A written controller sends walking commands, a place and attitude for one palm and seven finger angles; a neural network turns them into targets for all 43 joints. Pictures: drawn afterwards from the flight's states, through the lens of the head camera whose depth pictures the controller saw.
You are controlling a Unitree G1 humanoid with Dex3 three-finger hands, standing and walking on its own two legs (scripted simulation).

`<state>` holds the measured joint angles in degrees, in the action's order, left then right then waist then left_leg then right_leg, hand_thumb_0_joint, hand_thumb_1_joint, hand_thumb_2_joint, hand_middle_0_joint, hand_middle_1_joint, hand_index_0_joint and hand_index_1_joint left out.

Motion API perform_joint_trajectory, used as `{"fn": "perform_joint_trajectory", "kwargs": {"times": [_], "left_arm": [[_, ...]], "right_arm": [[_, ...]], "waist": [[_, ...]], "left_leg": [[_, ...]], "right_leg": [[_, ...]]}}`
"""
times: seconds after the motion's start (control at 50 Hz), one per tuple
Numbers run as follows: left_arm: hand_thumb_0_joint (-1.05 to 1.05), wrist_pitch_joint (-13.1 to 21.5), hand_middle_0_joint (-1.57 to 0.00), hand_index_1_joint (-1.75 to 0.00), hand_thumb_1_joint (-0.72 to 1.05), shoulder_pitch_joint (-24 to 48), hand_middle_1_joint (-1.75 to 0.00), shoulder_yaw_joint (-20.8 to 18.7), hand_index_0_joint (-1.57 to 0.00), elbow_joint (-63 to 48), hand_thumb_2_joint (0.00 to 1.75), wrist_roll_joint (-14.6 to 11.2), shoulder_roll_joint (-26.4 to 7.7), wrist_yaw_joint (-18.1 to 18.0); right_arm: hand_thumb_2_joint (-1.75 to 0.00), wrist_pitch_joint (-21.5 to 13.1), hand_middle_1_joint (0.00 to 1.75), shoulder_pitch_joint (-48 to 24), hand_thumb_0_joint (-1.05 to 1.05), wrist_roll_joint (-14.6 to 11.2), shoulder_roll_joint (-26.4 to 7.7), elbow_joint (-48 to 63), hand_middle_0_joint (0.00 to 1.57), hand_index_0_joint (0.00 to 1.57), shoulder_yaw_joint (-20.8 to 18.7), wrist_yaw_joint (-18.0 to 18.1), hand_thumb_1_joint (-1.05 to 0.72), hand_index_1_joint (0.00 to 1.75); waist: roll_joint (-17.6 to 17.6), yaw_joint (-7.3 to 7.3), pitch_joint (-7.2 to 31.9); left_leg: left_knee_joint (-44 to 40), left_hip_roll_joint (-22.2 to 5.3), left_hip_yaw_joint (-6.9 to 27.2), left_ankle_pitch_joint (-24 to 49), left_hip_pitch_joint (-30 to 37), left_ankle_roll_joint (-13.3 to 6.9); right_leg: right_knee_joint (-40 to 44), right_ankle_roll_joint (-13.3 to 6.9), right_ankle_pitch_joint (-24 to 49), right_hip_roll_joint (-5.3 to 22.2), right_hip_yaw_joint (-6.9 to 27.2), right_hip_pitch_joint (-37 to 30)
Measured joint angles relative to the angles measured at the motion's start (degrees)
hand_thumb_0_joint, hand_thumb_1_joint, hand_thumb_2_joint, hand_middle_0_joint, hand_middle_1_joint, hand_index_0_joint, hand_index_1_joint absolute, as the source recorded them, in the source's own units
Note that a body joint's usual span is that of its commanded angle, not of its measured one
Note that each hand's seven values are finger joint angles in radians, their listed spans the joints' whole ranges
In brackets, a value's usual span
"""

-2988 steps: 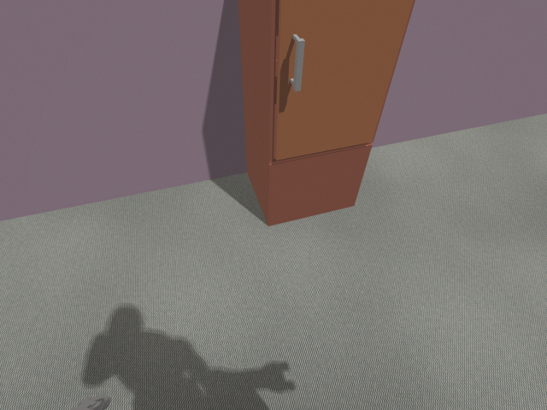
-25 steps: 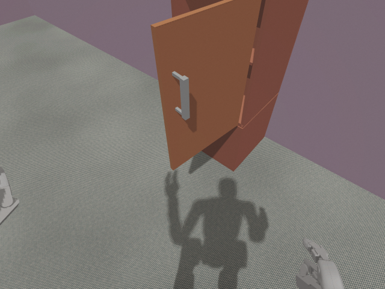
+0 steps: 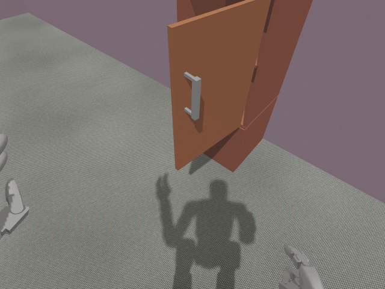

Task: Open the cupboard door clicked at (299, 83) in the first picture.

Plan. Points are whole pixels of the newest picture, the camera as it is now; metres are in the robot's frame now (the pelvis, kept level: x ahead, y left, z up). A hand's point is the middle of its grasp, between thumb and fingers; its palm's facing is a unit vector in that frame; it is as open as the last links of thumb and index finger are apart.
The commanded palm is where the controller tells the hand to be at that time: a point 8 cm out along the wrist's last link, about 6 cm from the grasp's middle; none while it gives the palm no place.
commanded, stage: stop stepping back and stand still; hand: left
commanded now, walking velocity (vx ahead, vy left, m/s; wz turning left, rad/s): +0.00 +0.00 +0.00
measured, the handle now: (191, 96) +0.64 +0.05 +0.03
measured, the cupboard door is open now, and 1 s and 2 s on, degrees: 82 82 82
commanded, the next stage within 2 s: let the arm hang, fingers relaxed in 0.16 s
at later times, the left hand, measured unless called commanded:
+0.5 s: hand out of the picture +0.10 +0.19 -0.13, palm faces -0.02 -0.95 -0.31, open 7.4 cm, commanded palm none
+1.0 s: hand out of the picture +0.01 +0.16 -0.16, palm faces +0.06 -0.96 -0.29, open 7.4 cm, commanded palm none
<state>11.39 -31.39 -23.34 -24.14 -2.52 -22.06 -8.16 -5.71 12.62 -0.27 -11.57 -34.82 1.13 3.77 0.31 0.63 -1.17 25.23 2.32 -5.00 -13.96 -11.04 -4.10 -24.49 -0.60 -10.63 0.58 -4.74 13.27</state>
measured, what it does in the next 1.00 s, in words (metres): stands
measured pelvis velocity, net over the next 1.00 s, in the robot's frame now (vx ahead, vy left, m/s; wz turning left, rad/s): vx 0.00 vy -0.05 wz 0.04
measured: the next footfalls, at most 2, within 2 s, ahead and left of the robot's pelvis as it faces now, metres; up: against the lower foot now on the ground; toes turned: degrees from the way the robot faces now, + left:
none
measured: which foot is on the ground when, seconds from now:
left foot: down 0.00-1.00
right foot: down 0.00-1.00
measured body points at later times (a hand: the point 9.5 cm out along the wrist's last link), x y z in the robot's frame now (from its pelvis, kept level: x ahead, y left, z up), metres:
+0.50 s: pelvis -0.01 -0.01 -0.01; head +0.01 -0.04 +0.44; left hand +0.10 +0.24 -0.11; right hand +0.11 -0.27 -0.15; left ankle +0.00 +0.07 -0.74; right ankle +0.03 -0.11 -0.74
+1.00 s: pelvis +0.00 -0.05 +0.00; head +0.01 -0.07 +0.45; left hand +0.00 +0.21 -0.14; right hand +0.00 -0.28 -0.17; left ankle +0.00 +0.07 -0.74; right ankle +0.03 -0.11 -0.74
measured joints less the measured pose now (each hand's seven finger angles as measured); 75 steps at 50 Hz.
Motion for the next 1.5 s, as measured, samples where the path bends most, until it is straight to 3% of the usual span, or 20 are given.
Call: {"fn": "perform_joint_trajectory", "kwargs": {"times": [0.12, 0.26, 0.3, 0.34, 0.42, 0.56, 0.64, 0.86, 1.3, 1.5], "left_arm": [[0.01, -0.8, -0.21, -0.3, 0.88, 0.3, -0.3, 1.8, -0.21, -1.3, 0.9, 0.7, 1.3, 0.0], [0.01, 0.7, -0.21, -0.3, 0.88, 0.1, -0.3, 0.5, -0.21, -2.9, 0.9, 0.6, -0.1, -0.4], [0.01, 1.1, -0.2, -0.3, 0.89, 4.4, -0.3, 3.8, -0.21, 5.6, 0.9, 2.0, -1.2, 1.8], [0.0, -4.0, -0.2, -0.3, 0.89, 10.1, -0.3, 9.0, -0.2, 19.0, 0.9, 2.7, -0.6, 4.4], [0.0, -12.3, -0.19, -0.29, 0.9, 16.3, -0.3, 17.0, -0.2, 45.1, 0.9, 3.8, 3.6, 7.1], [0.01, -14.3, -0.2, -0.29, 0.91, 15.8, -0.3, 24.8, -0.2, 70.0, 0.89, 3.7, 11.7, 8.5], [-0.01, -13.2, -0.21, -0.3, 0.99, 16.3, -0.3, 23.6, -0.21, 77.2, 0.89, 3.1, 10.7, 7.3], [0.0, -11.7, -0.2, -0.3, 0.92, 16.3, -0.3, 23.0, -0.2, 87.9, 0.89, 2.7, 9.5, 7.3], [0.0, -10.3, -0.2, -0.29, 0.9, 20.4, -0.3, 23.0, -0.2, 88.9, 0.9, 2.6, 12.5, 6.8], [0.0, -10.2, -0.2, -0.3, 0.9, 19.4, -0.3, 22.6, -0.2, 89.8, 0.89, 2.6, 11.6, 6.8]], "right_arm": [[-0.89, -0.3, 0.3, 0.3, 0.01, 0.2, -0.7, 0.0, 0.21, 0.2, -0.7, 0.4, -0.9, 0.3], [-0.89, -0.5, 0.3, 0.2, 0.01, 0.2, -0.5, 0.3, 0.21, 0.2, -0.8, 0.4, -0.9, 0.3], [-0.89, -2.1, 0.3, -0.7, 0.01, 0.0, -2.0, -2.8, 0.2, 0.2, -1.4, -1.8, -0.9, 0.3], [-0.89, -0.4, 0.3, -2.7, 0.01, 0.1, -4.3, -6.2, 0.21, 0.2, -1.6, -3.5, -0.9, 0.3], [-0.89, 2.6, 0.3, -5.4, 0.01, 1.1, -5.8, -10.5, 0.21, 0.2, -1.4, -4.1, -0.9, 0.3], [-0.89, 5.9, 0.3, -2.1, 0.01, 1.5, -3.5, -17.6, 0.2, 0.2, -0.8, -4.1, -0.9, 0.3], [-0.89, 7.0, 0.3, 1.1, 0.01, 1.6, -1.7, -22.5, 0.2, 0.2, -0.4, -3.7, -0.9, 0.3], [-0.89, 7.2, 0.3, 3.8, 0.01, 1.3, -0.6, -29.0, 0.2, 0.2, -0.9, -3.0, -0.91, 0.3], [-0.89, 5.9, 0.3, 1.2, 0.0, 1.4, 0.4, -30.5, 0.2, 0.2, -0.9, -2.3, -0.91, 0.3], [-0.89, 5.8, 0.3, 0.7, 0.0, 1.3, -0.3, -30.4, 0.2, 0.2, -1.1, -2.0, -0.91, 0.3]], "waist": [[-0.8, 0.42, -0.9], [-0.6, 0.26, -0.8], [0.9, 0.35, 0.3], [2.7, 0.58, 1.0], [3.6, -1.04, 0.4], [-1.0, -1.94, -2.9], [-2.8, -0.94, -3.9], [1.3, -0.86, -2.8], [1.0, -0.96, -1.0], [0.7, -0.75, -1.5]], "left_leg": [[-0.1, 0.2, 0.1, 0.2, 0.1, -0.2], [0.1, -0.1, 0.3, 0.1, -0.1, 0.2], [2.1, 0.2, 1.1, -0.3, -2.4, 0.0], [4.0, 0.8, 1.1, -0.9, -4.2, -0.3], [6.0, 2.2, 0.1, -1.6, -5.3, -0.7], [4.9, 0.6, 1.0, -0.9, -3.6, 1.2], [2.7, -0.5, 2.6, 0.4, -2.5, 2.3], [-1.5, -1.6, 3.3, 2.0, 0.6, 3.2], [-4.5, -2.1, 3.3, 1.6, 4.2, 3.9], [-5.2, -2.3, 3.3, 1.0, 5.1, 4.0]], "right_leg": [[-0.2, 0.1, 0.0, 0.2, -0.1, 0.0], [0.3, -0.2, 0.2, -0.1, -0.3, -0.2], [-1.6, -0.1, -0.5, 0.4, -1.1, 1.7], [-4.8, -0.1, -2.0, 1.1, -1.0, 4.0], [-10.7, -0.2, -4.6, 1.6, 1.9, 7.3], [-8.6, -2.2, -3.7, 0.1, 0.8, 5.0], [-4.6, -3.1, -1.9, -1.1, -0.7, 2.7], [1.7, -3.9, 0.7, -2.6, -1.3, -1.4], [4.0, -4.1, -0.1, -3.3, -1.0, -4.5], [4.8, -4.2, -0.5, -3.6, -0.9, -5.4]]}}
